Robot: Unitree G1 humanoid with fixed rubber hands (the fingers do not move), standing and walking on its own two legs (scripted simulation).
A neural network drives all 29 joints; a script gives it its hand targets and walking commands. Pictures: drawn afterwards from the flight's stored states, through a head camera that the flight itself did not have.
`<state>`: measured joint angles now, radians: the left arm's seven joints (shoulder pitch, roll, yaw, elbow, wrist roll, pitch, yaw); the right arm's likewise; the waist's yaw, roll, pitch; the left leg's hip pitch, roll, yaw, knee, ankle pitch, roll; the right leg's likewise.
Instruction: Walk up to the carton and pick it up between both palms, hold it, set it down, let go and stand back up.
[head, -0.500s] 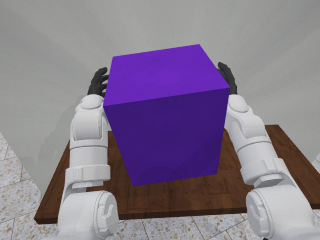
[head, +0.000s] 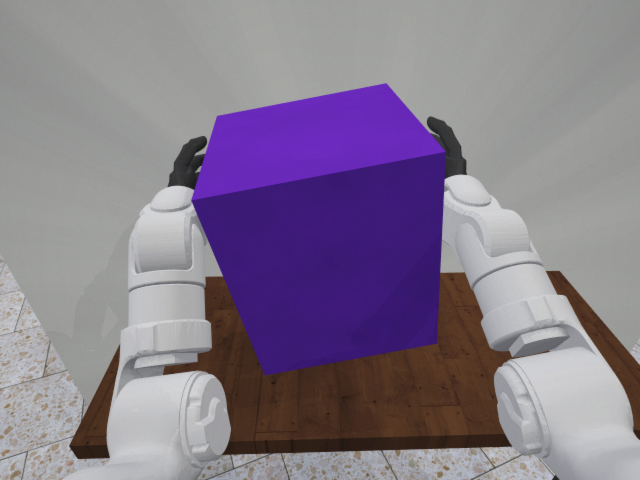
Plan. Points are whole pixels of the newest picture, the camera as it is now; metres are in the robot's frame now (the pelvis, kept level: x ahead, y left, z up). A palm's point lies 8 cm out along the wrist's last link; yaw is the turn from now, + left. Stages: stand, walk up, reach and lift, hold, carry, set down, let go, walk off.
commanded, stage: hold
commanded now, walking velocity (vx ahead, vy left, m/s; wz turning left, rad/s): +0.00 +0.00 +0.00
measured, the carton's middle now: (325, 228) +0.36 -0.01 +0.22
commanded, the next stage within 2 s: none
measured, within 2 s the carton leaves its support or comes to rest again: neither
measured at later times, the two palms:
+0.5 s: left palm (192, 191) +0.37 +0.14 +0.27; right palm (456, 171) +0.37 -0.16 +0.29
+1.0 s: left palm (184, 185) +0.38 +0.15 +0.28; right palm (448, 166) +0.37 -0.15 +0.29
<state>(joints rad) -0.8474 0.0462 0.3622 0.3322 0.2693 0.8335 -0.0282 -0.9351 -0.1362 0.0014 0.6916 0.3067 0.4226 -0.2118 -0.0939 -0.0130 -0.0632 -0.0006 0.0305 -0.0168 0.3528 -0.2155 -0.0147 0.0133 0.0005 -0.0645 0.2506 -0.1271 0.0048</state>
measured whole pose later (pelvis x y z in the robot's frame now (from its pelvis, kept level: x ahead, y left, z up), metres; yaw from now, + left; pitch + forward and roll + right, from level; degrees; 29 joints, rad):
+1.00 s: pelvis +0.00 +0.00 +0.00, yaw +0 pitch -6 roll -1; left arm -0.92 0.09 0.37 0.40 0.24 0.87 -0.04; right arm -1.02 -0.16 0.00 0.70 0.34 0.54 -0.25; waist -0.08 0.00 -0.11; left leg -0.05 0.03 -0.02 0.36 -0.21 -0.02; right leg -0.04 0.00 -0.06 0.26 -0.13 0.00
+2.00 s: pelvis +0.00 +0.00 +0.00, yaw +0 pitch -6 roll -1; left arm -0.93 0.08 0.37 0.41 0.25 0.86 -0.04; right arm -1.02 -0.16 0.00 0.71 0.35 0.55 -0.26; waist -0.08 0.00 -0.12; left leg -0.05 0.04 -0.02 0.36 -0.22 -0.02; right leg -0.04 0.01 -0.06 0.27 -0.13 0.00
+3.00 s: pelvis +0.00 -0.01 +0.00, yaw +0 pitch -6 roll -1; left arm -0.93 0.09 0.37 0.41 0.24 0.86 -0.04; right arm -1.03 -0.16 0.01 0.70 0.35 0.56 -0.26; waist -0.08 0.00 -0.12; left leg -0.06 0.04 -0.03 0.37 -0.21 -0.02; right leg -0.04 0.01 -0.07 0.26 -0.13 0.00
